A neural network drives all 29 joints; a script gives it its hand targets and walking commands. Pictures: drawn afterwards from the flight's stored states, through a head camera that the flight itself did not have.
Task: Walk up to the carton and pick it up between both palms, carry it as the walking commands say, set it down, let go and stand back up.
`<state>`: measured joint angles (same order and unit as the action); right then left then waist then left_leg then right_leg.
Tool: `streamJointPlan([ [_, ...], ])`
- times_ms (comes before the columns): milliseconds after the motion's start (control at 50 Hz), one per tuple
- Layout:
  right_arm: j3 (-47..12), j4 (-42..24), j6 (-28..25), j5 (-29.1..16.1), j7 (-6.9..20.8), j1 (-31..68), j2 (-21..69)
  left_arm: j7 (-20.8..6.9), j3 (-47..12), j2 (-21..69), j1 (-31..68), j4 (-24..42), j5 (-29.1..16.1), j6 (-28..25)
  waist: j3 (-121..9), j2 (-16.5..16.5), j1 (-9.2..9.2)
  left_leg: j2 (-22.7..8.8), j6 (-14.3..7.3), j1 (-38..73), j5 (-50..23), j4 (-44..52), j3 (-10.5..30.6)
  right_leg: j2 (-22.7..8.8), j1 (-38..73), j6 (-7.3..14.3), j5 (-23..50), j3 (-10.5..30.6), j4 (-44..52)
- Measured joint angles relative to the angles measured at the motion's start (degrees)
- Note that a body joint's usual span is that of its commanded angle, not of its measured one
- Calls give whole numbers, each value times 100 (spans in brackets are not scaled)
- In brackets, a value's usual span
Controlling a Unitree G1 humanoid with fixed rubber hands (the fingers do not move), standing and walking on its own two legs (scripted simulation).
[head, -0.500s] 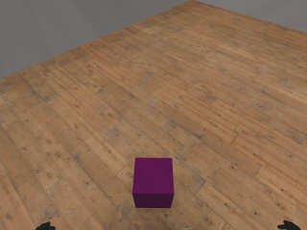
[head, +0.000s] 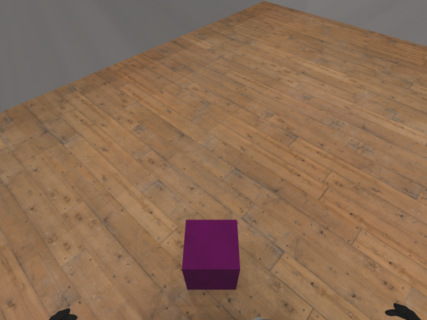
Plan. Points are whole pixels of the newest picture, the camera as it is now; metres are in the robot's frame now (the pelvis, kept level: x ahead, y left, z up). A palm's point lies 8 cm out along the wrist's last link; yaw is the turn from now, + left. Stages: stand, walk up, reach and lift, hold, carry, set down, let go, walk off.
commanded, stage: walk up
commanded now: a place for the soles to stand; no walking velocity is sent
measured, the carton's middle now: (211, 255) +0.49 +0.04 -0.61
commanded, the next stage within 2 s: reach and lift in 1.60 s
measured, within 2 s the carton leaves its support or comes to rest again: neither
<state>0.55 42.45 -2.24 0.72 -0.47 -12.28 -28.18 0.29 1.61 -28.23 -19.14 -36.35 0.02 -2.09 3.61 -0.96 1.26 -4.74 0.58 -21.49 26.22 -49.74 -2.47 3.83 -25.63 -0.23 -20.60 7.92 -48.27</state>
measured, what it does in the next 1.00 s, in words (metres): stands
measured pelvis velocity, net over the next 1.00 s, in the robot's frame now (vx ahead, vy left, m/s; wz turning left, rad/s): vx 0.00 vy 0.00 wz -0.02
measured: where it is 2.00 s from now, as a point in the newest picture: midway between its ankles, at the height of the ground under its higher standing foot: outside the picture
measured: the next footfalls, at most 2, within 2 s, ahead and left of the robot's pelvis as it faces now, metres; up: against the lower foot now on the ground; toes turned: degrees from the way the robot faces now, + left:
none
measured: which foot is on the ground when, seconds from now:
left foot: down 0.00-1.00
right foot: down 0.00-1.00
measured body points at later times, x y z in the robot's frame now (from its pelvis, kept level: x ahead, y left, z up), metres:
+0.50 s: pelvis +0.00 +0.00 +0.00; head +0.02 +0.00 +0.45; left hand +0.11 +0.33 -0.08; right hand +0.12 -0.35 -0.07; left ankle +0.01 +0.14 -0.70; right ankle +0.06 -0.14 -0.70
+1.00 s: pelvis +0.00 +0.00 +0.00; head +0.03 +0.00 +0.45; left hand +0.12 +0.33 -0.08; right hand +0.11 -0.34 -0.07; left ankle +0.01 +0.14 -0.70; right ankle +0.06 -0.14 -0.70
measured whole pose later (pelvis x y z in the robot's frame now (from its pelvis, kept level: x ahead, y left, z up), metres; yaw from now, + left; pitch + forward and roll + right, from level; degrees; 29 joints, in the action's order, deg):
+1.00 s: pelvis +0.00 +0.00 +0.00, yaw -1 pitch -1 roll +0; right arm 0.5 42.6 -1.7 0.7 -0.3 -13.0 -28.2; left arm 0.3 1.6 -28.2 -19.1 -36.3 0.0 -2.0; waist 4.0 -0.6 1.1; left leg -3.4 0.7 -21.0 25.5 -48.0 -1.5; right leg 4.2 -25.7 -0.2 -19.9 9.0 -47.0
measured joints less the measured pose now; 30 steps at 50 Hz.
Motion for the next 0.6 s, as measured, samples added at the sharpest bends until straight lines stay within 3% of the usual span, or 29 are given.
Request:
streamJointPlan([
  [600,0,11,26,0,9,26,1,0,0,2,0,0,0,8,5,18,-8,29,2,29,-49,97,1,3,-5,0,35,34,49],
])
